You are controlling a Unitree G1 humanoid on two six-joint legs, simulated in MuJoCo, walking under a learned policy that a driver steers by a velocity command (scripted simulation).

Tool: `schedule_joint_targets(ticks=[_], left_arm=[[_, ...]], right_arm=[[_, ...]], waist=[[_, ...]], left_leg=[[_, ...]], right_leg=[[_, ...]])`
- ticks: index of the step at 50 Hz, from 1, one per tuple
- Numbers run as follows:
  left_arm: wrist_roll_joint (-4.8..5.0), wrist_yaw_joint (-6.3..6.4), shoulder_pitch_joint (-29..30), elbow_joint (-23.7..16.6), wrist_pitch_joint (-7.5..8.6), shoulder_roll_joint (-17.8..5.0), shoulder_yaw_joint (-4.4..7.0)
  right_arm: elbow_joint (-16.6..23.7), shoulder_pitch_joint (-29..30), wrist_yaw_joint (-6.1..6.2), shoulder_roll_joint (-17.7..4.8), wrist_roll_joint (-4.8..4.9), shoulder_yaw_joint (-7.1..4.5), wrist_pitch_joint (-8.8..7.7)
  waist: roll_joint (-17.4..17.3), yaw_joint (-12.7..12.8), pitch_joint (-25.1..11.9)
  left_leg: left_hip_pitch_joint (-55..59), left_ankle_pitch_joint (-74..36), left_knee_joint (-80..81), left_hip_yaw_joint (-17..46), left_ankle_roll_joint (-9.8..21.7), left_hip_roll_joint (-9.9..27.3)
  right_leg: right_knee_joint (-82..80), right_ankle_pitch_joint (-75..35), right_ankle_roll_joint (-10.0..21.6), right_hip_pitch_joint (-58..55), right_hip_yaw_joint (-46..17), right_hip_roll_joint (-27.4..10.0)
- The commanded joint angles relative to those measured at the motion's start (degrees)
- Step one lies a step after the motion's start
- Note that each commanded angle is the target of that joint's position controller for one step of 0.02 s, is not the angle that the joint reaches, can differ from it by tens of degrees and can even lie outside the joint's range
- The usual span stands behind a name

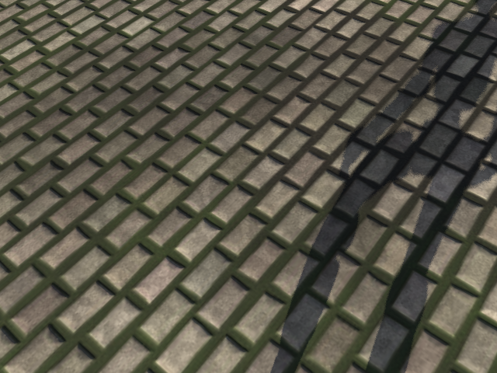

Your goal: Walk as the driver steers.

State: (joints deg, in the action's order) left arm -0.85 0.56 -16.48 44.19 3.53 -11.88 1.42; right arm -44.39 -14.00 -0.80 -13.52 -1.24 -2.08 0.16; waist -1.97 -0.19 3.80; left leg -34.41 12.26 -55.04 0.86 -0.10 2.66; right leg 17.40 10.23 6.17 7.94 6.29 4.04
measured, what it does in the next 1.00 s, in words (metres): steps on the spot, turning left: left foot, then right foot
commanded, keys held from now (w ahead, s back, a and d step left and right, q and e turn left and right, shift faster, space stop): q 1.00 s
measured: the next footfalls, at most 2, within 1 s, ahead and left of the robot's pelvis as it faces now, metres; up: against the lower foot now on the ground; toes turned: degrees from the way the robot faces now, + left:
left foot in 0.22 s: +0.14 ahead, +0.11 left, +0.00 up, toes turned +10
right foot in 0.70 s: +0.17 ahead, -0.09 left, +0.00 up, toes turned +28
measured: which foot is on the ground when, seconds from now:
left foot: up 0.00-0.20, down 0.22-0.70, up 0.72-1.00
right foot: down 0.00-0.24, up 0.26-0.68, down 0.70-1.00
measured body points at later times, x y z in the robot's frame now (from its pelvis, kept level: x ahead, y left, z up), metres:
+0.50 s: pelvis +0.07 +0.02 -0.01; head +0.10 +0.05 +0.44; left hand +0.14 +0.31 -0.13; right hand +0.24 -0.22 -0.11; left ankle +0.10 +0.10 -0.75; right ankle +0.12 -0.13 -0.68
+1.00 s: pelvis +0.08 -0.02 +0.00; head +0.12 -0.03 +0.45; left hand +0.04 +0.27 -0.09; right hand +0.33 -0.19 -0.13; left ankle -0.02 +0.07 -0.68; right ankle +0.13 -0.10 -0.75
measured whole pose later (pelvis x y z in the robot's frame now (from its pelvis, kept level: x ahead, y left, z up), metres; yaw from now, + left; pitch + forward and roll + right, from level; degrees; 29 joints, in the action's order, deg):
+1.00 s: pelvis +0.08 -0.02 +0.00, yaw +34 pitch +1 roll +1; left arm -1.5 2.1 -12.9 38.2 -0.1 -13.9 2.0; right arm -40.3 -12.1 -2.9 -17.9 -0.9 -5.1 5.3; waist -2.3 0.2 2.7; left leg -24.6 24.7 -56.7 1.9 -3.2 -2.2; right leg 25.0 13.3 2.1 12.3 5.9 -1.9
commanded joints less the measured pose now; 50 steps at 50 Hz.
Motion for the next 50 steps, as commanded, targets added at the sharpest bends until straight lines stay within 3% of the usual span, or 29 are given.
schedule_joint_targets(ticks=[1, 7, 9, 10, 11, 12, 13, 14, 15, 16, 18, 21, 26, 30, 32, 34, 35, 36, 37, 38, 39, 40, 41, 43, 46, 50], left_arm=[[0.26, 0.83, 0.19, -3.08, 0.35, -6.94, 1.67], [-0.17, 1.45, -2.07, -1.98, -1.59, -9.00, 2.72], [0.00, 1.65, -1.42, -2.03, -2.17, -9.81, 3.17], [0.21, 1.76, -0.68, -2.10, -2.40, -10.11, 3.31], [0.25, 1.82, -0.73, -2.61, -2.37, -10.43, 3.43], [-0.11, 1.53, -1.37, -5.71, -2.51, -7.24, 2.65], [-0.19, 1.32, -0.32, -6.94, -3.62, -5.63, 2.05], [-0.75, 1.23, 0.68, -6.32, -4.27, -6.53, 2.04], [-0.46, 1.13, 3.12, -6.56, -4.29, -6.88, 2.20], [-0.39, 1.18, 4.08, -6.56, -4.26, -7.44, 2.45], [-1.40, 0.99, 2.04, -5.91, -5.15, -7.71, 2.57], [-0.75, 0.74, 1.26, -5.87, -5.71, -6.47, 2.08], [-0.53, 0.94, 6.04, -7.88, -5.81, -6.76, 1.80], [0.13, 1.22, 6.04, -8.54, -4.95, -7.19, 1.68], [0.63, 1.51, 3.87, -8.37, -4.36, -7.37, 1.62], [0.62, 2.17, -1.03, -7.16, -3.57, -7.15, 1.61], [-0.04, 2.75, -1.86, -7.10, -3.16, -10.33, 2.35], [-0.96, 2.93, 0.14, -8.67, -3.27, -16.24, 3.40], [-1.47, 2.36, 2.99, -9.11, -3.61, -17.34, 3.96], [-1.33, 2.02, 4.24, -9.57, -3.45, -13.26, 2.96], [-0.86, 1.75, 6.89, -9.76, -3.29, -10.38, 2.15], [-0.75, 1.65, 8.80, -10.26, -3.26, -9.55, 1.89], [-0.68, 1.89, 9.05, -10.56, -3.17, -9.33, 1.85], [-0.73, 1.95, 6.23, -10.15, -3.13, -9.40, 2.06], [-0.54, 2.08, 1.22, -8.66, -3.08, -10.73, 2.87], [-0.81, 1.43, 1.12, -8.20, -3.18, -11.94, 3.55]], right_arm=[[2.68, -1.77, -0.40, -2.53, -0.25, -0.72, 0.26], [5.64, 0.76, -0.90, -2.98, -0.89, -1.25, 0.67], [6.17, -0.79, -0.80, -3.23, -0.75, -1.59, 0.46], [5.84, -3.49, -0.63, -3.28, -0.82, -1.78, -0.05], [5.48, -7.61, -0.24, -5.89, -1.26, -2.52, -0.81], [6.33, -10.58, 0.38, -13.84, -1.19, -4.48, -1.35], [5.35, -12.28, 0.68, -15.64, 1.42, -5.32, -0.52], [5.93, -10.65, 0.81, -13.44, 2.11, -4.91, 0.19], [6.40, -6.37, 1.13, -10.68, 1.54, -4.06, 0.87], [6.78, -2.67, 1.30, -8.61, 1.16, -3.32, 1.53], [7.66, 0.42, 1.24, -8.00, 0.92, -3.13, 1.73], [7.04, -1.23, 0.74, -10.11, 0.50, -3.87, 1.08], [7.53, -2.21, 0.52, -11.30, 0.01, -4.62, 1.97], [8.25, -1.01, -0.07, -11.83, -0.45, -5.06, 2.47], [8.61, 0.43, -0.34, -11.80, -0.41, -5.18, 2.60], [9.07, 3.05, -0.23, -11.27, 0.48, -5.10, 2.70], [9.52, 2.53, 0.07, -9.08, 1.01, -4.55, 2.46], [10.48, -0.17, 0.29, -4.86, 1.54, -3.64, 2.07], [10.25, 1.27, 0.70, -9.60, -0.65, -4.76, 1.96], [9.38, 1.45, 0.49, -11.47, -1.14, -5.45, 2.00], [7.98, -0.21, 0.02, -10.97, -0.95, -5.48, 2.31], [7.00, -2.03, -0.51, -10.46, -0.69, -5.39, 2.79], [6.47, -2.96, -1.10, -10.03, -0.44, -5.24, 3.21], [6.75, -1.11, -1.66, -9.35, 0.09, -4.76, 3.61], [8.18, 2.96, -2.00, -8.18, 0.32, -4.03, 4.15], [9.41, 5.13, -2.37, -6.85, 0.61, -3.09, 4.52]], waist=[[7.71, -0.14, -4.96], [7.33, 1.51, -4.58], [6.97, 0.80, -5.09], [5.43, -1.05, -6.48], [0.95, -3.44, -9.76], [-9.88, -2.83, -13.09], [-13.88, -3.79, -18.20], [-4.86, -3.36, -14.42], [-1.94, -2.20, -8.23], [0.14, -0.24, -4.37], [-1.69, 1.32, -5.17], [-1.96, 0.93, -8.08], [-5.25, -1.73, -7.03], [-6.20, -1.98, -7.00], [-6.85, -1.07, -7.33], [-5.98, 2.11, -7.03], [-0.93, 1.86, -6.48], [12.84, -0.12, -6.93], [14.09, 0.41, -3.45], [9.13, -0.83, -2.95], [7.06, -2.55, -2.49], [8.15, -3.56, -3.22], [10.12, -3.25, -3.79], [9.92, -1.27, -4.66], [10.32, 1.68, -5.34], [11.88, 2.39, -5.81]], left_leg=[[5.78, -4.79, 5.78, -2.56, 0.19, -0.01], [6.95, 3.64, 14.31, -5.14, 2.49, -1.78], [9.74, 6.13, 18.97, -5.77, 4.17, -3.04], [14.48, 2.09, 24.54, -5.79, 5.30, -3.95], [23.04, -12.35, 29.45, 0.39, 7.71, -0.74], [33.31, -45.37, 28.64, 19.93, 14.27, 14.69], [36.45, -51.98, 32.10, 31.58, 24.32, 20.54], [33.36, -41.81, 33.40, 26.62, 23.85, 18.95], [27.76, -33.04, 34.92, 22.43, 21.59, 15.45], [23.52, -26.88, 36.59, 18.81, 18.19, 11.44], [21.03, -24.83, 36.98, 14.66, 15.14, 6.80], [22.68, -22.95, 36.58, 14.86, 14.20, 5.59], [21.93, -2.62, 38.40, 20.59, 13.88, 4.95], [20.32, -2.23, 36.99, 24.95, 13.24, 4.74], [19.56, -5.53, 35.84, 27.18, 11.94, 4.25], [15.47, -3.33, 33.32, 27.20, 8.20, 1.58], [10.71, 5.32, 29.00, 24.18, 4.64, -2.19], [2.30, 16.69, 15.38, 12.08, 1.08, -10.94], [-0.17, 20.58, 3.76, 5.07, 0.14, -11.88], [2.73, 17.92, -3.54, 6.33, 0.00, -8.91], [4.00, 14.49, -7.74, 5.75, -0.20, -8.54], [4.05, 11.86, -11.03, 4.73, -0.69, -8.37], [2.96, 10.84, -13.42, 3.54, -1.35, -8.14], [1.33, 10.39, -12.71, 2.07, -2.66, -7.43], [-0.49, 11.49, -6.96, 1.35, -3.64, -6.17], [6.07, 14.31, 3.66, -1.28, -2.79, -4.34]], right_leg=[[-1.26, -43.55, 3.61, -0.96, -0.48, -14.82], [6.24, -42.21, 5.21, -6.63, -1.06, -18.84], [12.05, -43.00, 4.34, -6.98, -1.15, -19.24], [18.08, -42.00, 2.62, -5.65, 0.33, -17.84], [28.66, -33.16, -0.64, -0.39, 2.64, -14.52], [45.38, 2.90, -4.11, 13.65, 4.86, -6.31], [54.62, 29.18, -5.74, 22.20, -3.77, 1.08], [58.27, 26.61, -6.58, 24.35, -8.10, -2.42], [57.22, 22.17, -6.84, 26.14, -8.39, -3.45], [52.96, 18.20, -7.23, 26.03, -8.62, -4.69], [49.53, 13.81, -8.09, 22.84, -7.49, -4.24], [44.19, 12.83, -8.90, 21.89, -7.69, -3.74], [34.32, 12.19, -8.94, 21.62, -8.79, -3.62], [27.10, 13.88, -7.61, 16.65, -8.90, -1.87], [21.20, 14.15, -6.42, 12.19, -8.79, -0.60], [6.87, 7.50, -5.04, 3.06, -8.22, -0.09], [-0.70, 9.23, -3.56, -1.28, -14.40, -6.66], [-6.20, 12.74, 1.28, -5.10, -31.21, -22.82], [-6.31, 4.89, 6.70, 3.69, -35.26, -27.62], [-4.62, -1.28, 7.48, 6.28, -30.94, -25.22], [-3.17, -5.79, 5.91, 7.31, -24.21, -21.08], [-2.11, -9.39, 4.33, 5.89, -18.94, -17.79], [-1.18, -13.54, 4.12, 3.87, -15.73, -16.32], [0.32, -18.57, 4.44, -0.42, -12.73, -15.87], [1.79, -21.58, 5.67, -7.00, -12.37, -18.24], [3.05, -21.06, 5.69, -5.65, -9.53, -19.80]])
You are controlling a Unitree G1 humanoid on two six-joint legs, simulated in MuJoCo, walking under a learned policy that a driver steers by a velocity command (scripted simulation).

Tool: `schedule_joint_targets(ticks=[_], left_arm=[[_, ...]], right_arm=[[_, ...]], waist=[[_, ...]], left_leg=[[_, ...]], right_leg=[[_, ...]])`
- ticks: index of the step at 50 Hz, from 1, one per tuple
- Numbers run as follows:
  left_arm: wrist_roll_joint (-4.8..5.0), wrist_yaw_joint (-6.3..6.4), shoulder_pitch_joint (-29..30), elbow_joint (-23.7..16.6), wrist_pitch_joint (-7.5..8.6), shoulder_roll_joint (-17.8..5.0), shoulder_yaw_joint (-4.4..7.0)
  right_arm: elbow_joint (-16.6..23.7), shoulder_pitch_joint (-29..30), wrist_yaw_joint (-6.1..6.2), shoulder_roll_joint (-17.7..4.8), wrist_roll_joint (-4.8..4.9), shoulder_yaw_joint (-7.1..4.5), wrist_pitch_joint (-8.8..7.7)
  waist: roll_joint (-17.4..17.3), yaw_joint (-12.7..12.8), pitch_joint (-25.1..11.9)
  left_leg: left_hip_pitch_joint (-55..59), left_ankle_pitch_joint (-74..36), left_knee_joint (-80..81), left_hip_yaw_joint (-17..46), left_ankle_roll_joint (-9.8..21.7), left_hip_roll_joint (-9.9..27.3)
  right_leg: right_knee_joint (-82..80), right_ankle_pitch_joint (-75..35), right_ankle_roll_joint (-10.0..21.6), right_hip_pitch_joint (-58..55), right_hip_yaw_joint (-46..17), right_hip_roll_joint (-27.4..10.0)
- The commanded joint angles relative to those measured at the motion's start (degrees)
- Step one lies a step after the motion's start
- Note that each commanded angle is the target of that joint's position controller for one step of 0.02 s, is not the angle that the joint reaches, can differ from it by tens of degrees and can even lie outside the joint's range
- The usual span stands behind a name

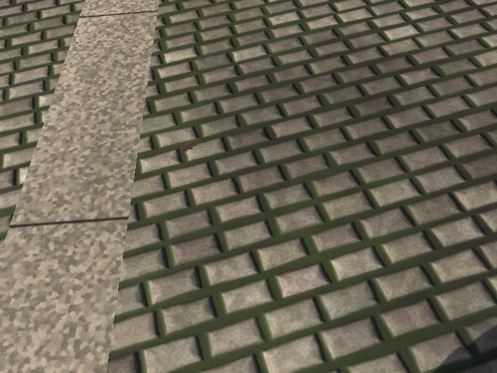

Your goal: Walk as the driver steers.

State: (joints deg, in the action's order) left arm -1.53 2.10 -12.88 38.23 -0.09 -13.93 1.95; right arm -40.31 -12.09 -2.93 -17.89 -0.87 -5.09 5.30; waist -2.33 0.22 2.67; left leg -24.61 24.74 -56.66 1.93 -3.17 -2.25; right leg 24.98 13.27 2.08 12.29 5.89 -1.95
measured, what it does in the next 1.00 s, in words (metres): walks ahead, turning left: left foot, then right foot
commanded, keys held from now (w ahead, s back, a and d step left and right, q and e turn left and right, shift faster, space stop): q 0.28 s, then w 0.72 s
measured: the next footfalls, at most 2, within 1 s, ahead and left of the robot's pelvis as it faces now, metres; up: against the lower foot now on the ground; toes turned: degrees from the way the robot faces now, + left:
left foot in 0.16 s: +0.01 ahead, +0.11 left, +0.00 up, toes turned +7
right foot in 0.66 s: +0.16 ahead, -0.05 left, +0.00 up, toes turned +15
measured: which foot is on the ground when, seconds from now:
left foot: up 0.00-0.14, down 0.16-0.66, up 0.68-1.00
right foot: down 0.00-0.16, up 0.18-0.64, down 0.66-1.00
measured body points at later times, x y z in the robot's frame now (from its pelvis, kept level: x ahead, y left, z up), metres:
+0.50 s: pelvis +0.01 +0.04 +0.00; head +0.02 +0.05 +0.45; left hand +0.04 +0.33 -0.12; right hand +0.16 -0.21 -0.10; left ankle -0.03 +0.11 -0.74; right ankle +0.07 -0.09 -0.70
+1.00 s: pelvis +0.20 +0.05 +0.00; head +0.23 +0.04 +0.45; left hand +0.10 +0.28 -0.13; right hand +0.43 -0.14 -0.12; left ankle +0.30 +0.21 -0.69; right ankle +0.12 -0.06 -0.74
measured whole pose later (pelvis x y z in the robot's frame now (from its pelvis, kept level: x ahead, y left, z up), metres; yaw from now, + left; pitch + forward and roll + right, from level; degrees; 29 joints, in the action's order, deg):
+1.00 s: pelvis +0.20 +0.05 +0.00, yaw +16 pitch +2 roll -1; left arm -0.5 -0.9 -26.7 51.7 4.7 -12.1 1.4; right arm -43.8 -7.5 -3.0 -15.7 -2.2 -1.4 -1.3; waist -3.3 2.6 1.4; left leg -37.0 4.9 -45.0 -1.6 1.0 4.0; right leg 10.1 14.7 3.6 -3.0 1.0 3.8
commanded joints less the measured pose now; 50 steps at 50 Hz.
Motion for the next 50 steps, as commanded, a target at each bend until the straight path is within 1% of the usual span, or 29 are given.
schedule_joint_targets(ticks=[1, 3, 5, 6, 7, 8, 9, 10, 11, 12, 14, 16, 18, 19, 23, 28, 30, 32, 33, 34, 35, 36, 37, 38, 39, 41, 44, 47, 50], left_arm=[[-0.20, -0.40, -2.04, -2.21, 0.40, -10.30, 3.18], [-0.33, -0.90, -1.86, -1.83, 0.21, -11.27, 3.56], [0.05, -1.21, -1.55, -1.43, -0.06, -12.00, 3.83], [0.65, -1.24, -0.70, -1.27, -0.32, -12.08, 3.88], [0.82, -1.30, -1.93, -0.61, -0.54, -11.65, 3.88], [0.31, -1.57, -3.56, -1.36, -1.00, -8.90, 3.28], [-0.03, -0.99, 0.33, -5.79, -1.77, -5.59, 1.92], [-0.23, -0.56, 2.77, -5.26, -2.52, -8.03, 2.33], [0.59, -0.86, 2.29, -4.33, -2.72, -8.08, 2.47], [0.98, -1.11, 1.59, -3.24, -2.36, -8.44, 2.65], [-0.22, -1.50, -0.58, -1.52, -2.05, -9.80, 3.15], [-0.54, -2.43, -2.22, -0.26, -2.13, -9.48, 3.02], [-0.54, -3.21, 0.32, -0.53, -2.29, -8.71, 2.79], [-0.61, -3.51, 1.65, -0.67, -2.21, -8.59, 2.75], [-0.74, -4.01, 4.24, -0.18, -0.62, -7.24, 2.25], [-0.12, -4.07, 6.69, -0.56, 0.92, -6.90, 1.82], [0.20, -3.79, 5.31, -0.37, 1.53, -6.51, 1.65], [0.03, -3.02, -2.05, 2.18, 2.53, -5.85, 1.63], [-0.23, -2.35, -8.05, 3.89, 3.35, -7.47, 2.07], [-1.16, -1.60, -14.62, 4.46, 4.03, -13.12, 3.11], [-0.50, -1.88, -17.42, 6.16, 3.77, -17.87, 4.59], [-0.03, -2.27, -14.16, 5.87, 3.54, -14.12, 3.78], [0.38, -2.70, -9.94, 4.93, 3.69, -10.94, 2.91], [0.35, -2.90, -7.34, 4.42, 3.92, -8.92, 2.34], [0.44, -2.80, -6.79, 4.61, 4.31, -7.85, 1.91], [0.69, -2.85, -8.10, 5.92, 5.16, -7.40, 1.73], [1.38, -3.04, -11.83, 8.50, 5.64, -6.85, 1.60], [1.25, -2.96, -13.73, 10.38, 5.54, -6.29, 1.31], [1.01, -2.69, -15.06, 11.91, 5.58, -7.25, 1.42]], right_arm=[[5.70, 3.52, -0.28, -2.26, 0.44, 0.13, -0.65], [6.22, 3.40, -0.16, -2.55, 0.88, 0.24, -0.87], [6.34, 2.31, 0.00, -2.50, 1.00, 0.31, -1.34], [5.83, 0.44, 0.24, -2.10, 0.62, 0.43, -1.82], [5.25, -1.11, 0.85, -2.92, -0.13, 0.37, -2.53], [5.34, -2.97, 1.48, -8.03, -1.08, -0.66, -3.49], [6.30, -4.59, 1.52, -16.14, -0.27, -2.63, -3.77], [5.11, -8.36, 1.71, -13.46, 0.32, -2.57, -3.70], [4.88, -5.39, 2.02, -10.19, 0.49, -1.34, -3.53], [5.34, -1.00, 2.32, -8.16, 0.42, -0.64, -3.25], [5.91, 2.10, 2.92, -6.80, 0.63, -0.12, -3.28], [4.85, -0.79, 2.63, -6.61, 0.53, 0.00, -3.65], [3.73, -3.35, 2.27, -6.31, 0.20, 0.08, -4.06], [3.15, -4.42, 2.18, -6.18, 0.00, 0.15, -4.27], [0.84, -8.00, 2.33, -6.57, -0.51, 0.28, -5.83], [-0.80, -9.50, 2.21, -7.66, -0.59, 0.16, -7.20], [-1.14, -8.82, 2.08, -7.88, -0.40, 0.15, -7.46], [-1.27, -6.65, 2.18, -7.04, 0.14, 0.45, -7.60], [-0.98, -5.70, 2.37, -4.47, -0.05, 1.23, -8.07], [0.91, -4.30, 2.23, 0.59, 0.47, 2.71, -8.76], [1.94, -3.19, 2.43, -2.75, -0.32, 1.97, -8.81], [0.94, -3.66, 2.28, -5.20, -1.42, 1.24, -8.50], [-0.24, -4.27, 1.41, -4.44, -1.36, 1.39, -8.50], [-1.12, -4.82, 0.78, -3.97, -1.08, 1.46, -8.44], [-1.59, -4.56, 0.37, -3.59, -1.37, 1.52, -8.26], [-2.21, -3.82, 0.03, -2.45, -1.82, 2.00, -7.92], [-0.91, 1.44, 0.04, -1.62, -1.82, 2.42, -7.56], [1.19, 8.46, -0.05, -0.08, -1.54, 3.32, -7.47], [2.46, 13.61, -0.21, 0.53, -0.99, 3.97, -7.58]], waist=[[12.75, 1.98, -4.74], [13.81, 1.99, -5.32], [13.51, 1.11, -5.80], [12.09, -0.59, -6.08], [8.43, -1.58, -6.42], [-4.84, -1.58, -6.54], [-15.26, -2.35, -3.71], [-7.92, -5.29, -5.08], [-6.00, -2.83, -2.68], [-4.62, -0.67, -0.93], [-6.03, 0.55, -2.91], [-4.19, 0.02, -6.54], [-5.09, -1.58, -4.14], [-5.93, -2.16, -2.29], [-4.77, -3.37, 0.03], [-4.16, -4.04, 1.60], [-3.31, -2.76, 2.11], [-0.23, 1.94, 1.51], [2.95, 4.77, -0.57], [13.99, 7.70, -4.42], [16.58, 7.10, -1.74], [8.67, 4.09, 2.07], [6.61, 1.85, 3.69], [6.55, 0.45, 3.39], [7.33, 0.07, 2.81], [7.86, 0.12, 1.36], [6.89, 0.85, 1.32], [7.15, 2.08, 2.19], [7.73, 3.08, 3.00]], left_leg=[[-0.97, 2.58, 8.16, -3.39, 0.85, 0.69], [3.18, 3.09, 12.96, -5.39, 1.99, 0.25], [6.92, 0.20, 19.99, -6.59, 3.29, -0.18], [11.17, -5.16, 27.40, -7.19, 4.18, -0.79], [16.68, -12.18, 35.19, -4.72, 4.91, -0.62], [24.41, -16.07, 41.34, 12.34, 7.29, 10.84], [22.01, -37.15, 40.02, 30.77, 16.43, 24.90], [22.02, -40.86, 38.18, 27.10, 20.78, 24.03], [19.78, -38.79, 37.77, 21.85, 20.13, 20.27], [17.49, -34.84, 38.54, 17.62, 17.36, 15.74], [18.10, -38.68, 37.81, 14.25, 15.21, 11.28], [19.92, -23.81, 40.31, 14.79, 15.47, 10.46], [20.38, -3.72, 44.73, 18.09, 15.99, 10.39], [20.44, 1.04, 46.42, 19.67, 16.17, 10.78], [21.18, 1.07, 47.72, 20.77, 16.68, 12.19], [16.96, 3.21, 46.59, 21.39, 17.45, 12.81], [12.90, 3.27, 45.48, 21.57, 17.09, 12.84], [4.19, 2.09, 40.38, 19.15, 14.70, 9.90], [-2.09, 0.40, 33.48, 16.17, 12.74, 6.79], [-9.61, 1.15, 15.84, 6.93, 9.57, 0.01], [-18.27, 6.74, 4.80, 1.56, 8.90, -4.55], [-19.14, 3.51, -1.81, 4.65, 9.29, -0.47], [-18.39, -1.43, -2.86, 4.19, 9.09, 1.66], [-16.63, -5.10, -2.09, 3.05, 8.45, 3.29], [-15.55, -7.97, -1.89, 1.65, 7.64, 4.26], [-14.84, -12.33, -3.00, -0.38, 6.24, 4.94], [-18.17, -15.61, -0.89, -2.74, 4.44, 5.99], [-17.25, -19.30, 7.84, -4.91, 3.50, 5.75], [-12.15, -22.51, 17.74, -6.13, 4.29, 4.72]], right_leg=[[-4.08, -24.13, 9.57, -8.53, -8.14, -13.93], [-2.60, -25.37, 9.16, -7.01, -7.01, -14.39], [0.09, -25.03, 7.99, -6.14, -6.02, -14.72], [3.27, -22.54, 6.13, -4.06, -4.08, -13.91], [7.90, -16.46, 2.80, 0.06, -1.68, -12.68], [21.44, 1.27, -1.48, 11.83, 3.05, -7.98], [29.62, 24.17, -4.19, 24.75, 1.18, 1.85], [37.23, 23.82, -4.20, 23.89, -5.79, 0.10], [39.29, 19.20, -3.98, 24.03, -7.17, -0.50], [37.34, 13.83, -3.83, 23.10, -8.08, -1.24], [37.46, 8.79, -4.32, 21.04, -7.07, -0.32], [36.90, 6.63, -4.58, 20.02, -6.33, 0.04], [32.88, 5.08, -4.43, 22.59, -6.15, -0.24], [30.44, 4.55, -4.38, 23.75, -6.10, -0.23], [20.91, 3.11, -3.66, 22.73, -5.95, -0.24], [12.11, 5.48, -1.48, 16.12, -4.85, 0.94], [8.22, 5.43, -0.19, 9.74, -4.21, 1.62], [0.03, 1.13, 0.90, -5.56, -3.47, 3.10], [-2.20, 3.94, 1.50, -15.67, -8.25, -0.16], [-10.95, 20.55, 4.73, -23.89, -26.79, -13.49], [-17.66, 31.97, 10.06, -20.56, -45.42, -21.52], [-16.83, 33.60, 11.00, -16.01, -43.00, -20.32], [-16.74, 29.10, 10.03, -12.80, -37.47, -17.26], [-17.66, 22.77, 8.51, -11.11, -31.78, -14.29], [-18.25, 15.72, 7.78, -10.51, -27.41, -12.10], [-18.15, 0.80, 7.70, -10.53, -20.96, -9.43], [-17.73, -14.55, 8.65, -12.51, -15.85, -8.41], [-17.42, -22.31, 8.48, -11.96, -11.86, -6.80], [-17.37, -25.05, 8.09, -11.51, -10.38, -7.32]])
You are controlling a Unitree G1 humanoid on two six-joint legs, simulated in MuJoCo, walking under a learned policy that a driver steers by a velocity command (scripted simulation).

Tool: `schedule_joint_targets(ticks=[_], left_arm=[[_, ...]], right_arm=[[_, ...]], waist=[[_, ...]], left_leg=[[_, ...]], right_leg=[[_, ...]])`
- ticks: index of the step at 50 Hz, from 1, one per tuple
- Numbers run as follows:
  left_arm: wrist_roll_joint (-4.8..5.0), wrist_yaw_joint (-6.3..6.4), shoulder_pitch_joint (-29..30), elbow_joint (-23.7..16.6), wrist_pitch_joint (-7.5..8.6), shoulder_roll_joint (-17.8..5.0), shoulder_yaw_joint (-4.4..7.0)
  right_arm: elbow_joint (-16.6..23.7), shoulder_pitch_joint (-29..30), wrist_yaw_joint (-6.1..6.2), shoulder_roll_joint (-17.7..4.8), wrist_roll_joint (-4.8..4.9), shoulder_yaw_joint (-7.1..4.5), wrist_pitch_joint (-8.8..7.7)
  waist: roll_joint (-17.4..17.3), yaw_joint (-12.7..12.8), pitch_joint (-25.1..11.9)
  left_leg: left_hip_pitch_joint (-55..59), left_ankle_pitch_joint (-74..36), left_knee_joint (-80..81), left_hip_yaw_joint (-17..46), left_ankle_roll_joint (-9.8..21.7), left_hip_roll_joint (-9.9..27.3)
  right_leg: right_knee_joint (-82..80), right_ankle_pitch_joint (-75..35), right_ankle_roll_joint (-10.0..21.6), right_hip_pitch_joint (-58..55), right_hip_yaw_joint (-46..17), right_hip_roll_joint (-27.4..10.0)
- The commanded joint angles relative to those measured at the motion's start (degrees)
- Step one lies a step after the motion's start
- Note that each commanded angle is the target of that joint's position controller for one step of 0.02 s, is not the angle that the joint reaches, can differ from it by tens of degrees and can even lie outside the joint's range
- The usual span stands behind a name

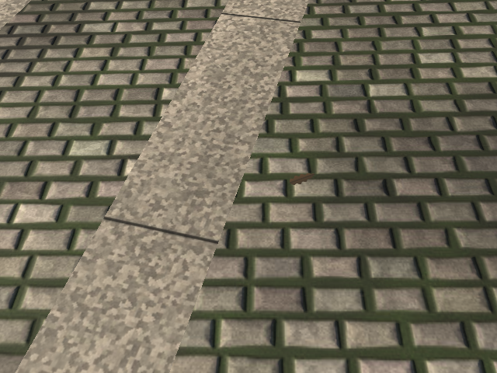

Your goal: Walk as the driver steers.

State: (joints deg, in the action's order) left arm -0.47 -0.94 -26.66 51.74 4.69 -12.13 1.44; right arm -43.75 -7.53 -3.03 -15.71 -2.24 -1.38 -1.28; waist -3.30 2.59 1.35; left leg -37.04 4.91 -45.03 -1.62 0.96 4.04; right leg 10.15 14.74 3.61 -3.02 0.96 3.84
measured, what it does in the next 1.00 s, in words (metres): walks ahead, turning right: left foot, then right foot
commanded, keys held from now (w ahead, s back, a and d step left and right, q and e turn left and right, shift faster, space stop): w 0.24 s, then w+e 0.76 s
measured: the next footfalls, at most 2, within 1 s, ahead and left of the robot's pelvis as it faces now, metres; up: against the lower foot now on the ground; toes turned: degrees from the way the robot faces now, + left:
left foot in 0.14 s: +0.26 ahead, +0.11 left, +0.00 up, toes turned +2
right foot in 0.72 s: +0.54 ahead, -0.07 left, +0.00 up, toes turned -16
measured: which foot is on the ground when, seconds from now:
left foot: up 0.00-0.12, down 0.14-0.72, up 0.74-1.00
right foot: down 0.00-0.14, up 0.16-0.70, down 0.72-1.00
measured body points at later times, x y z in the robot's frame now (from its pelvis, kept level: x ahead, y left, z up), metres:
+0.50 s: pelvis +0.28 +0.05 +0.00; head +0.30 +0.05 +0.45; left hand +0.41 +0.29 -0.13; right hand +0.24 -0.21 -0.13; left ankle +0.22 +0.10 -0.74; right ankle +0.40 -0.12 -0.67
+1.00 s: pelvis +0.55 -0.03 +0.00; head +0.57 -0.05 +0.45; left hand +0.65 +0.23 -0.13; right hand +0.61 -0.32 -0.11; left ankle +0.72 +0.11 -0.67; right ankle +0.50 -0.06 -0.74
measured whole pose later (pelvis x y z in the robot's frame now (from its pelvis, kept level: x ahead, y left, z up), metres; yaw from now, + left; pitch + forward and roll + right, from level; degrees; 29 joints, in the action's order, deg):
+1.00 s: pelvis +0.55 -0.03 +0.00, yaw -22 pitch +1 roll +0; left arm 0.0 -0.4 -20.7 52.6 2.7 -15.5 4.1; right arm -44.9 -6.2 -0.7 -14.8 -2.7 -1.6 -2.0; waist -1.5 2.2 2.9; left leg -37.3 10.1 -52.8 3.1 -2.9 7.3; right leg 17.7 11.2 8.2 6.7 -3.5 9.1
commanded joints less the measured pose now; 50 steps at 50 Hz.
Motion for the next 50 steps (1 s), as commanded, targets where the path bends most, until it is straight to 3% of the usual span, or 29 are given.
schedule_joint_targets(ticks=[1, 4, 6, 7, 8, 9, 10, 11, 12, 13, 14, 16, 19, 24, 29, 32, 34, 35, 36, 37, 38, 39, 40, 41, 42, 44, 46, 50], left_arm=[[-0.11, 0.48, -1.60, -1.09, 0.77, -9.45, 1.98], [-0.22, 0.94, -0.62, 0.08, 0.53, -10.43, 2.07], [-0.51, 1.17, 0.61, 0.61, 0.05, -11.44, 2.27], [-0.34, 1.23, 0.57, 0.65, -0.17, -11.22, 2.10], [0.50, 0.94, -1.45, -1.39, -0.16, -7.45, 1.01], [1.08, 0.76, -6.91, -1.34, -0.38, -4.25, 0.65], [-0.31, 1.08, -1.04, -1.38, -0.68, -9.81, 2.06], [-0.18, 0.68, 2.84, -2.49, -0.27, -9.26, 2.00], [-0.21, 0.40, 4.71, -2.58, -0.12, -8.01, 1.67], [-0.65, 0.15, 4.28, -2.00, -0.72, -7.38, 1.62], [-1.08, -0.25, 2.79, -1.15, -1.55, -6.52, 1.40], [-1.15, -0.87, 3.20, -0.83, -2.63, -5.49, 1.36], [-1.10, -1.35, 9.22, -2.34, -3.38, -5.42, 1.50], [-0.83, -1.71, 18.68, -5.18, -2.95, -4.29, 0.92], [-1.14, -2.26, 27.46, -8.59, -2.66, -3.14, -0.19], [-1.36, -1.95, 24.85, -8.43, -2.73, -4.23, 0.24], [-1.57, -1.46, 16.33, -6.07, -2.64, -6.12, 1.28], [-1.94, -1.14, 8.76, -3.76, -2.24, -7.80, 2.31], [-2.71, -0.31, 0.25, -1.80, -2.19, -12.14, 4.08], [-1.69, 0.34, 2.95, -3.39, -3.11, -17.85, 5.90], [0.05, 0.26, 2.71, -3.19, -3.65, -17.11, 5.92], [0.24, 0.73, 6.07, -3.14, -3.61, -14.86, 5.42], [0.16, 0.78, 8.23, -2.85, -3.44, -11.36, 4.66], [0.16, 0.96, 10.12, -2.86, -2.94, -9.78, 4.18], [0.23, 1.10, 11.51, -3.16, -2.44, -8.90, 3.79], [0.50, 0.86, 10.52, -2.91, -1.29, -9.74, 3.82], [0.48, 0.74, 8.78, -2.60, -0.92, -11.51, 4.28], [0.52, 0.64, 4.09, -2.13, -1.26, -11.70, 4.46]], right_arm=[[6.11, 9.85, -0.01, -1.95, 0.44, 0.25, -1.01], [5.36, 7.87, 0.70, -3.24, 0.31, -0.19, -1.19], [1.67, -2.75, 1.70, -5.20, 0.13, -1.24, -1.74], [-1.31, -11.82, 2.37, -6.96, -0.53, -2.07, -2.36], [-2.41, -19.81, 3.19, -11.88, -1.98, -3.39, -2.64], [-2.74, -19.99, 2.91, -14.68, -1.34, -4.13, -2.26], [-2.83, -15.53, 2.61, -11.14, 0.91, -3.64, -1.95], [-2.41, -10.43, 2.51, -7.88, 1.31, -2.81, -2.13], [-2.48, -8.02, 2.31, -5.52, 1.04, -2.22, -2.58], [-2.93, -7.31, 2.48, -4.29, 1.05, -1.85, -3.04], [-3.56, -7.17, 2.62, -3.16, 1.05, -1.47, -3.45], [-4.98, -9.27, 2.68, -3.35, 1.20, -1.51, -4.60], [-6.65, -11.65, 2.84, -4.04, 1.33, -1.71, -5.23], [-8.61, -14.46, 3.20, -3.32, 1.46, -1.18, -5.24], [-11.55, -19.58, 4.40, -3.68, 1.25, -0.91, -4.75], [-12.13, -18.86, 5.23, -5.43, 0.96, -1.20, -4.01], [-11.80, -17.28, 5.59, -7.16, 0.58, -1.73, -3.13], [-11.20, -16.36, 5.44, -7.78, 0.64, -1.93, -2.73], [-9.45, -15.04, 5.05, -7.12, 0.93, -1.76, -2.91], [-5.58, -16.42, 3.63, -1.63, 1.80, -1.07, -3.67], [-4.05, -10.90, 3.36, -6.30, 1.08, -1.81, -4.47], [-2.60, -7.48, 3.11, -5.22, 1.56, -1.41, -5.33], [-2.87, -8.13, 3.16, -5.18, 1.78, -1.40, -5.69], [-2.64, -7.51, 3.24, -4.76, 0.95, -1.48, -4.91], [-2.99, -8.96, 3.14, -4.08, -0.13, -1.24, -3.61], [-2.55, -9.49, 2.73, -3.03, -0.84, -1.14, -1.59], [-0.91, -6.17, 2.46, -2.62, -0.70, -1.01, -0.87], [2.70, 3.72, 2.21, -2.84, -0.26, -0.82, -0.69]], waist=[[8.69, 0.67, 4.51], [8.49, -1.44, 3.79], [8.15, -6.28, -2.38], [6.60, -9.99, -7.70], [-1.29, -11.35, -15.68], [-11.67, -8.03, -20.58], [-2.98, -7.42, -13.24], [-0.80, -5.48, -5.56], [0.74, -4.15, -2.58], [0.13, -2.74, -1.11], [-0.55, -1.56, -0.95], [-0.39, -1.04, -0.33], [0.07, -1.65, 2.62], [0.61, -3.32, 4.25], [0.48, -5.91, 5.28], [-1.36, -3.65, 2.53], [-2.74, 0.28, -2.34], [-2.06, 3.70, -6.37], [2.60, 7.71, -11.37], [18.83, 2.99, -15.87], [7.59, 4.84, -15.57], [4.85, 3.16, -8.18], [0.56, 0.14, -2.41], [-0.44, -2.04, -0.11], [0.15, -3.64, -0.06], [1.80, -4.58, -0.78], [3.15, -4.11, -0.07], [5.73, -0.32, 1.10]], left_leg=[[1.95, -2.74, 8.33, -2.80, 0.81, -1.99], [8.12, 0.08, 12.45, -2.91, 3.66, -3.79], [20.83, 3.08, 15.75, -3.79, 6.04, -7.16], [33.82, 2.45, 17.33, -2.12, 7.72, -5.60], [49.33, 13.38, 18.63, 15.19, 11.21, 9.03], [56.50, 14.92, 26.48, 41.65, 17.35, 21.10], [50.28, 17.13, 28.63, 39.09, 15.56, 17.44], [41.62, 13.45, 30.10, 29.60, 14.21, 15.39], [35.97, 7.35, 31.98, 23.71, 12.76, 12.49], [32.22, 3.18, 33.16, 18.84, 11.30, 10.52], [29.36, 1.06, 34.63, 15.10, 10.27, 9.18], [27.78, -2.74, 36.75, 11.16, 9.89, 8.67], [28.75, -3.76, 39.57, 5.63, 8.65, 7.90], [32.16, -13.51, 39.15, -2.36, 5.97, 6.01], [40.79, -25.54, 35.81, -6.60, 5.21, 7.89], [45.59, -46.80, 27.21, -9.01, 4.37, 9.23], [45.63, -56.31, 13.50, -10.18, 4.46, 10.03], [41.34, -50.17, 2.01, -10.71, 4.43, 9.65], [29.40, -31.83, -15.30, -11.30, 3.43, 7.68], [2.14, 22.84, -38.87, -8.84, -0.37, -6.85], [-5.97, 22.08, -42.14, 3.64, 0.39, -5.66], [-7.93, 16.72, -38.12, 5.10, 0.70, -1.98], [-4.64, 14.02, -31.48, 4.36, 0.54, 0.10], [-1.27, 13.85, -26.87, 4.68, -0.15, 1.50], [2.38, 13.64, -24.35, 4.44, -1.07, 1.84], [4.57, 13.29, -20.07, 3.25, -2.49, 1.80], [3.46, 9.50, -14.88, 2.09, -3.69, 1.88], [-0.09, -0.36, -3.21, 1.59, -4.58, 1.13]], right_leg=[[-2.39, -27.68, 6.47, 3.21, -5.49, -13.95], [2.07, -39.62, 5.52, -0.13, -4.91, -16.17], [15.71, -53.01, 3.94, -1.26, -3.13, -15.08], [27.56, -47.69, 3.03, 4.53, -1.39, -12.98], [46.38, -26.16, 1.76, 18.49, 1.22, -8.91], [62.73, 15.78, 0.61, 33.78, -0.53, 1.11], [65.29, 11.85, 1.71, 38.29, -5.80, -2.40], [62.88, 6.22, 1.94, 38.54, -5.19, -4.89], [59.59, 3.18, 1.89, 36.65, -4.59, -6.83], [57.47, 2.31, 1.43, 34.41, -4.47, -7.78], [56.03, 1.74, 0.85, 31.77, -4.55, -8.26], [54.93, 0.42, 0.22, 31.53, -4.49, -8.12], [51.91, -5.84, -0.61, 38.32, -4.58, -8.78], [39.64, -15.81, -1.32, 41.74, -1.54, -7.73], [27.79, -15.88, 0.63, 41.05, 4.88, -6.21], [25.20, -8.21, 3.83, 34.96, 7.99, -2.23], [23.98, -2.36, 6.82, 25.69, 8.66, 1.19], [19.89, -2.63, 8.82, 15.74, 6.99, 2.12], [16.64, 1.67, 12.52, 1.91, -4.26, -5.67], [11.72, -1.37, 22.43, -15.83, -37.69, -22.75], [7.42, -3.95, 23.75, -15.64, -41.52, -23.15], [5.92, -6.07, 21.59, -8.93, -33.47, -22.29], [4.16, -11.79, 18.53, 0.20, -28.14, -19.96], [3.58, -16.15, 16.23, 5.85, -23.94, -16.67], [2.92, -19.34, 15.16, 9.52, -20.55, -14.25], [2.48, -23.96, 14.67, 12.38, -17.55, -11.89], [1.57, -23.94, 13.84, 14.08, -16.20, -10.24], [1.98, -22.61, 10.57, 11.42, -16.72, -8.43]])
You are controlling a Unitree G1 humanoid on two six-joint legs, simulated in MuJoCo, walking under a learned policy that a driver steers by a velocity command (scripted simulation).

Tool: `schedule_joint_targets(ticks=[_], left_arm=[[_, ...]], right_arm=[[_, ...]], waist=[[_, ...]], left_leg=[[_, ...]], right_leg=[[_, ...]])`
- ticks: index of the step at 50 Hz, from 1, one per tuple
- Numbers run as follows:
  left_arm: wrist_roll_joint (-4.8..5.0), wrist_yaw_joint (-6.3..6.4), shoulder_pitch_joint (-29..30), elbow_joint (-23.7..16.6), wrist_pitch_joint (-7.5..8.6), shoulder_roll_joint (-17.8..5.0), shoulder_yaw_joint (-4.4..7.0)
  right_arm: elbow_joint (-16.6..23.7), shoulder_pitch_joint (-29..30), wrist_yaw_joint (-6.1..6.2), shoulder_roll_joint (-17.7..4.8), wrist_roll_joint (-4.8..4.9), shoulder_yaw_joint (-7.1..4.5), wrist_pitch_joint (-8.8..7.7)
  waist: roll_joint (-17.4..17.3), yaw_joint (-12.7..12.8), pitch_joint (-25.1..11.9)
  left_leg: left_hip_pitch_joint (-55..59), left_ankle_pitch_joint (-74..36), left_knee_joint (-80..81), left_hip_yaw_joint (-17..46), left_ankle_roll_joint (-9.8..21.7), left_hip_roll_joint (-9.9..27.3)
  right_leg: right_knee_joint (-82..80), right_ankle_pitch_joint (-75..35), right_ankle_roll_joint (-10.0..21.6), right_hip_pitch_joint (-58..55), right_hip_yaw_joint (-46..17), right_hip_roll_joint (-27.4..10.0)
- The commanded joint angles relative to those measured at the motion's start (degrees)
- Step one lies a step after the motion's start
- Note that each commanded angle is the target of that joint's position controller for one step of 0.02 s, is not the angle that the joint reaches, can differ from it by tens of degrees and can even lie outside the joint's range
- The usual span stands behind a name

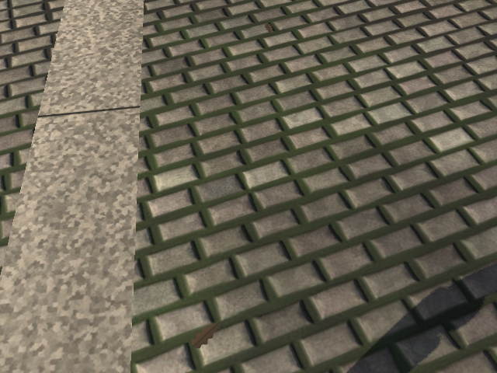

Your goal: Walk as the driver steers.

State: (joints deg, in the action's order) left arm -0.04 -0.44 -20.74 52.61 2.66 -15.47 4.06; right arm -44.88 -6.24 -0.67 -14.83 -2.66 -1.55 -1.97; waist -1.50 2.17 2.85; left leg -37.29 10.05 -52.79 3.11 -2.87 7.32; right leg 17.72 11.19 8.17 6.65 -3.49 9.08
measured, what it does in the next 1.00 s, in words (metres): walks ahead, turning right: left foot, then right foot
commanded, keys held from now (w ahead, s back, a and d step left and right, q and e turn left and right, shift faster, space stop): w+e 0.48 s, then w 0.34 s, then w+q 0.18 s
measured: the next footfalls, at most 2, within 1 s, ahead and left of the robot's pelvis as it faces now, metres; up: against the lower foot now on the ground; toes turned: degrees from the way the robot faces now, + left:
left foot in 0.24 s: +0.32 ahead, +0.14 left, +0.00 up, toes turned -10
right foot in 0.74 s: +0.49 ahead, -0.16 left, +0.00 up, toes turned -26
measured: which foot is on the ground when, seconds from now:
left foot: up 0.00-0.22, down 0.24-0.76, up 0.78-1.00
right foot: down 0.00-0.24, up 0.26-0.72, down 0.74-1.00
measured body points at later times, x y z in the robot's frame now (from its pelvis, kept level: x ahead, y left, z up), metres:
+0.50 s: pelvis +0.27 +0.04 +0.00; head +0.30 +0.05 +0.45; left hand +0.47 +0.27 -0.12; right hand +0.24 -0.24 -0.11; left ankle +0.28 +0.14 -0.74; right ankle +0.28 -0.10 -0.66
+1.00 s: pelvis +0.50 -0.10 +0.00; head +0.51 -0.12 +0.45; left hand +0.63 +0.14 -0.12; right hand +0.47 -0.37 -0.14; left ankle +0.61 +0.03 -0.66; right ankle +0.45 -0.14 -0.74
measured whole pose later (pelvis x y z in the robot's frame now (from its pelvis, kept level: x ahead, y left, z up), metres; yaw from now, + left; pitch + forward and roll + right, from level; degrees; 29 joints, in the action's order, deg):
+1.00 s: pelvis +0.50 -0.10 +0.00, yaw -21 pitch +0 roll +0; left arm -1.1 -0.2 -19.1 51.7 4.7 -13.4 2.2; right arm -50.1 -15.8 -2.0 -15.0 -1.3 -3.1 -0.9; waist -2.5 0.0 1.7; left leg -34.8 11.0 -59.4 1.8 1.7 4.8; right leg 15.1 11.0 5.0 4.3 6.2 3.9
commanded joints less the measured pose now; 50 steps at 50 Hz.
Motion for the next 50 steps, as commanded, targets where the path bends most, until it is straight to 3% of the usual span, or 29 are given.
schedule_joint_targets(ticks=[1, 5, 7, 9, 10, 11, 12, 13, 14, 15, 16, 18, 22, 25, 28, 32, 34, 35, 36, 37, 38, 39, 40, 41, 42, 43, 44, 45, 50], left_arm=[[0.06, 0.19, -3.04, -2.88, 0.68, -8.47, 1.89], [-0.62, 0.68, -6.63, -2.75, 0.37, -8.87, 1.97], [-1.02, 1.08, -6.55, -3.19, 0.31, -9.50, 2.12], [-1.17, 1.42, -3.21, -4.37, 0.42, -10.69, 2.42], [-1.19, 1.20, -1.50, -4.94, 0.67, -11.33, 2.54], [-0.68, 0.64, -0.47, -5.10, 1.12, -11.06, 2.41], [0.09, 0.09, -0.94, -6.75, 1.72, -7.04, 1.25], [1.66, 0.19, -7.94, -8.35, 1.47, -2.06, 0.26], [-0.53, 0.79, -7.05, -6.76, 0.53, -7.27, 0.68], [-1.12, 0.39, -2.86, -6.65, 0.14, -8.10, 1.04], [-1.16, -0.14, -0.44, -7.08, -0.03, -7.08, 0.87], [-2.08, -1.28, 0.31, -7.34, -1.22, -5.85, 0.77], [-2.06, -2.61, 4.99, -9.83, -2.60, -4.16, 0.20], [-2.12, -3.23, 11.00, -12.20, -2.52, -3.31, -0.38], [-1.94, -3.69, 16.11, -13.75, -1.91, -1.49, -1.53], [-2.37, -3.66, 21.46, -15.28, -1.58, -1.89, -2.10], [-2.82, -3.12, 21.06, -15.20, -1.24, -2.67, -1.94], [-3.04, -2.77, 18.07, -14.21, -0.87, -3.08, -1.68], [-3.40, -2.34, 10.59, -11.59, -0.18, -3.62, -1.19], [-4.15, -1.63, 1.22, -8.30, 0.37, -6.24, -0.09], [-4.83, -0.58, -5.59, -7.74, 0.53, -12.59, 1.43], [-1.96, -0.02, -6.56, -7.32, -0.24, -14.70, 2.15], [-0.89, 0.27, -2.20, -7.10, -0.36, -12.88, 1.82], [-0.88, 0.29, 1.27, -7.02, 0.08, -9.06, 0.81], [-1.10, 0.19, 4.12, -6.99, 0.51, -6.19, 0.00], [-0.84, 0.16, 6.43, -6.68, 0.94, -3.84, -0.75], [-1.00, 0.27, 6.48, -6.69, 1.49, -4.07, -0.78], [-1.05, 0.20, 5.52, -6.03, 2.15, -3.69, -0.79], [-1.04, 0.52, 1.70, -3.28, 3.41, -4.04, -0.60]], right_arm=[[4.47, 4.23, -0.24, -3.78, 0.31, -0.55, -0.05], [7.16, 10.75, -0.53, -4.24, 0.78, -0.09, -0.68], [8.21, 11.74, -0.57, -4.91, 1.02, -0.03, -1.21], [7.29, 6.74, -0.30, -6.50, 1.26, -0.49, -1.78], [5.59, 1.07, 0.18, -7.90, 1.33, -1.10, -2.14], [3.57, -6.79, 0.86, -9.61, 1.03, -1.86, -2.91], [3.14, -15.93, 1.94, -13.76, -0.27, -2.88, -3.35], [3.59, -15.73, 2.17, -18.35, -1.04, -3.97, -2.52], [3.82, -12.41, 1.87, -13.93, -0.05, -3.68, -1.69], [4.57, -8.78, 1.68, -8.74, 0.48, -2.48, -1.61], [4.31, -6.61, 1.42, -6.25, 0.51, -1.82, -1.72], [2.88, -7.55, 1.47, -5.22, 0.76, -1.44, -2.34], [0.84, -10.49, 0.72, -5.98, 1.73, -2.01, -4.16], [-0.56, -12.62, 0.60, -5.76, 1.50, -2.11, -4.16], [-1.87, -13.76, 0.25, -6.06, 1.38, -2.13, -4.18], [-4.44, -17.77, 0.38, -8.02, 1.60, -2.49, -3.55], [-5.88, -19.15, 0.56, -9.10, 1.63, -2.65, -2.69], [-6.45, -19.44, 0.67, -9.65, 1.67, -2.67, -2.28], [-6.87, -19.44, 0.78, -9.51, 1.97, -2.47, -1.81], [-6.22, -19.61, 0.82, -8.02, 2.08, -1.85, -1.78], [-2.63, -21.33, 0.03, -2.25, 3.21, -0.32, -2.10], [-2.36, -20.40, 0.13, -5.85, 2.54, -1.64, -1.88], [-1.54, -15.33, 0.28, -7.81, 2.07, -2.39, -1.59], [-1.35, -13.51, -0.02, -5.86, 2.45, -1.76, -2.06], [-2.50, -14.46, -0.18, -4.87, 2.49, -1.69, -1.85], [-3.76, -15.83, -0.37, -4.39, 1.55, -1.78, -0.82], [-4.75, -19.01, -0.77, -3.10, 1.23, -1.54, 0.01], [-5.14, -18.85, -1.01, -3.19, 1.12, -1.70, 0.48], [-2.88, -9.42, -1.56, -2.72, 1.29, -2.26, 1.03]], waist=[[4.39, 0.99, -0.65], [5.21, 3.56, -0.61], [5.85, 3.31, -0.54], [6.68, 0.05, -1.31], [6.46, -2.49, -3.64], [3.38, -6.64, -7.76], [-2.49, -9.73, -16.33], [-16.03, -5.43, -22.08], [-8.46, -4.14, -16.69], [-1.99, -3.89, -8.72], [-0.17, -3.17, -4.71], [-4.60, -2.07, -2.42], [-4.60, -1.70, -1.94], [-3.82, -2.65, -0.40], [-3.84, -3.41, 0.53], [-3.91, -4.76, 1.84], [-4.08, -4.08, 1.23], [-4.27, -2.53, -0.76], [-2.91, 1.06, -4.85], [-0.67, 4.49, -11.04], [11.39, 5.58, -19.81], [13.38, 5.22, -22.89], [7.48, 3.71, -14.33], [5.91, 1.78, -7.91], [4.21, -0.66, -4.55], [4.02, -2.79, -2.36], [7.21, -3.72, -3.39], [6.21, -3.85, -2.79], [4.38, -2.56, 1.56]], left_leg=[[-0.25, -7.13, 6.73, -3.01, -0.65, -2.60], [-1.16, -8.24, 13.78, -2.76, 0.19, -4.77], [1.34, -6.66, 17.48, -2.06, 1.11, -5.77], [11.09, -3.25, 22.25, -1.59, 2.62, -7.20], [19.57, -1.08, 23.67, -2.22, 3.62, -8.84], [30.85, -2.45, 27.37, -1.44, 5.22, -7.57], [44.30, 9.37, 29.17, 10.55, 8.00, 4.72], [56.18, 13.11, 35.16, 36.77, 14.70, 19.42], [49.98, 21.04, 36.84, 40.43, 15.31, 18.11], [41.75, 19.98, 37.91, 30.57, 13.89, 15.18], [36.13, 11.94, 39.10, 22.05, 12.63, 12.04], [30.93, 1.12, 40.82, 11.25, 10.71, 8.00], [31.16, -10.08, 43.26, 2.97, 11.84, 8.22], [31.92, -13.23, 44.50, -2.33, 12.12, 7.41], [30.82, -15.17, 44.74, -7.33, 11.23, 5.44], [33.98, -18.49, 43.93, -8.85, 10.76, 7.46], [37.91, -28.79, 39.37, -9.46, 10.51, 8.46], [39.19, -37.52, 33.92, -10.34, 10.16, 8.30], [37.83, -41.42, 24.34, -12.45, 9.24, 6.84], [30.05, -32.47, 12.26, -13.45, 8.10, 4.82], [10.64, -3.71, -8.42, -14.78, 5.41, -1.21], [1.86, 20.75, -19.96, -7.58, 4.82, -7.80], [-2.65, 16.62, -21.82, -2.83, 5.52, -4.24], [-1.85, 12.47, -18.61, -2.44, 5.84, -2.53], [1.33, 10.16, -14.25, -2.17, 5.89, -1.04], [4.62, 8.33, -11.79, -1.90, 5.66, -0.42], [7.85, 7.23, -11.42, -1.72, 5.26, -1.21], [7.74, 6.30, -11.76, -1.35, 5.13, -1.59], [-1.53, -3.85, -5.14, 0.02, 4.24, -1.94]], right_leg=[[-4.97, -19.42, 5.50, 0.19, -12.71, -13.65], [-1.66, -23.44, 5.07, -5.84, -15.39, -14.75], [0.49, -25.29, 4.39, -7.30, -17.26, -15.77], [3.60, -28.08, 2.27, -4.60, -18.18, -15.89], [8.41, -32.81, 1.09, -2.50, -18.04, -14.76], [18.66, -32.46, -0.32, 0.76, -15.44, -11.30], [34.04, -18.62, -1.68, 7.60, -11.24, -7.72], [48.75, 21.09, -3.56, 24.96, -4.38, 1.08], [54.39, 18.62, -2.96, 30.65, -3.89, -4.59], [54.05, 12.71, -3.13, 30.45, -3.35, -7.07], [51.76, 9.21, -3.62, 29.14, -2.50, -8.91], [49.34, 7.47, -4.58, 26.60, -1.38, -10.96], [47.99, 3.06, -5.49, 30.38, -0.31, -12.14], [41.98, -2.15, -6.37, 33.70, 0.51, -12.74], [29.49, -8.08, -6.12, 29.42, 2.68, -11.92], [19.05, -5.31, -4.17, 23.92, 6.80, -10.68], [15.84, -0.34, -2.32, 21.03, 8.17, -9.12], [13.84, 1.48, -1.23, 16.52, 8.98, -7.41], [9.47, -0.59, 0.07, 6.79, 9.64, -5.55], [9.47, 0.01, 1.70, -7.49, 5.46, -8.67], [7.44, 5.92, 7.20, -25.99, -19.03, -26.96], [-0.40, -1.44, 11.07, -26.46, -36.32, -33.67], [0.50, -5.69, 9.56, -20.98, -25.63, -30.25], [-0.84, -9.54, 7.84, -12.67, -18.27, -27.32], [-3.09, -11.32, 4.95, -6.47, -12.56, -24.52], [-5.15, -12.02, 1.83, -1.67, -7.91, -21.36], [-6.53, -13.19, 2.40, 0.78, -5.96, -22.11], [-7.55, -15.46, 2.54, 1.21, -4.66, -21.74], [-11.97, -14.22, 1.96, -0.79, 2.38, -21.22]])
Keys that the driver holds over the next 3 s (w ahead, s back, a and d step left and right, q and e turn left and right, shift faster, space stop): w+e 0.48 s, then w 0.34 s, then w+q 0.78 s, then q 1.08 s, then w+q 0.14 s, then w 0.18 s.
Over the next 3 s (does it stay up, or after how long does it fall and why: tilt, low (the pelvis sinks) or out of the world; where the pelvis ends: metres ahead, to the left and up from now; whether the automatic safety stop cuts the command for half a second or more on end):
stays up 1.01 -0.15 0.01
